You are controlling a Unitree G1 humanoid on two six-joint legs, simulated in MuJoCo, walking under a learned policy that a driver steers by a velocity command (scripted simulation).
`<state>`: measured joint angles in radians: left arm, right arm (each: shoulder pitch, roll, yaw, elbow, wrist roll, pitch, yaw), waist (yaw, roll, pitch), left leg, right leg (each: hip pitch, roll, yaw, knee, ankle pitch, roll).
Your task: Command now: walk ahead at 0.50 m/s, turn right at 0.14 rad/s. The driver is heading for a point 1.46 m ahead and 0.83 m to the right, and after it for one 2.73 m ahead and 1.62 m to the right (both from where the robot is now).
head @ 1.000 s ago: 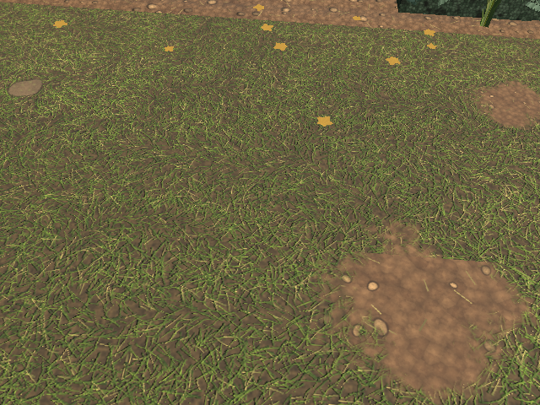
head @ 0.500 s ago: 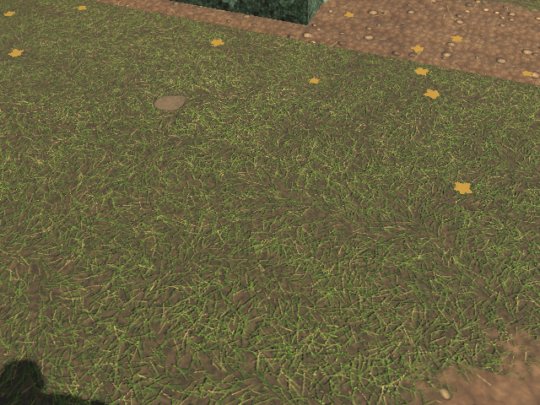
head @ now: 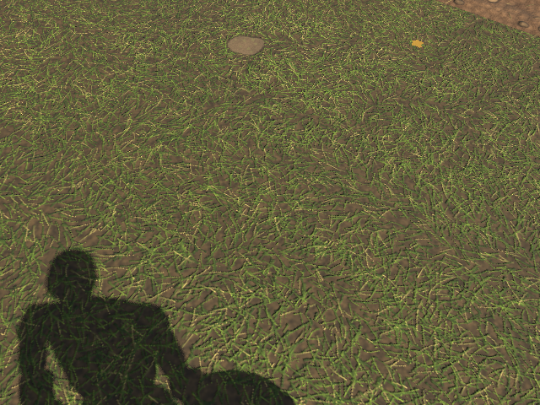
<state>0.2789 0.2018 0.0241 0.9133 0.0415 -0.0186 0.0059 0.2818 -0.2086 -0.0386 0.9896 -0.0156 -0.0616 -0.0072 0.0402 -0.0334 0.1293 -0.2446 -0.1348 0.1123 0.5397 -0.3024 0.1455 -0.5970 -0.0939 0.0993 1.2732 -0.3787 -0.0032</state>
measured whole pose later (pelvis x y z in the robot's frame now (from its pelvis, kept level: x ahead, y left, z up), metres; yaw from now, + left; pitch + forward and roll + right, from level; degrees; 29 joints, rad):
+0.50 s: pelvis +0.26 -0.08 +0.02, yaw -16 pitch -1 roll +1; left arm 0.33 0.26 0.06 0.91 -0.01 -0.03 -0.01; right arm 0.15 -0.26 -0.04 0.82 -0.03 -0.03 -0.01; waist 0.02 0.02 0.05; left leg -0.59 0.10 -0.05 1.02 -0.23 -0.02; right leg -0.18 0.14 0.03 0.38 -0.18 -0.14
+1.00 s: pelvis +0.52 -0.13 -0.01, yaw -33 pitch +0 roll +2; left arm 0.19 0.32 0.07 0.74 0.04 0.01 -0.02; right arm 0.39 -0.29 -0.06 0.89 -0.03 -0.10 0.01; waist -0.03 -0.05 0.01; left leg -0.18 -0.04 0.08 0.63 -0.45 0.04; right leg -0.59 0.05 0.07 1.20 -0.29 -0.08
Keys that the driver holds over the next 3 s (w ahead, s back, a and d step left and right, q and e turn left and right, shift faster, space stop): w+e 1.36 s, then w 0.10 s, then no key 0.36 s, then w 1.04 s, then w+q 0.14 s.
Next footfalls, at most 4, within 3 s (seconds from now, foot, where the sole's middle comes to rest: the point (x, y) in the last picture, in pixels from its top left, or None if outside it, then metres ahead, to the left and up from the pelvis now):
0.26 right None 0.30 -0.12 -0.76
0.82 left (303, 344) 0.55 -0.03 -0.76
1.30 right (418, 307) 0.73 -0.37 -0.93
1.64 left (425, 222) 1.03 -0.43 -0.93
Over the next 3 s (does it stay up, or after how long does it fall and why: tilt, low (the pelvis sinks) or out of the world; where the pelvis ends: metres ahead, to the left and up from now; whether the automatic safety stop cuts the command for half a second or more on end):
stays up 1.13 -0.73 -0.21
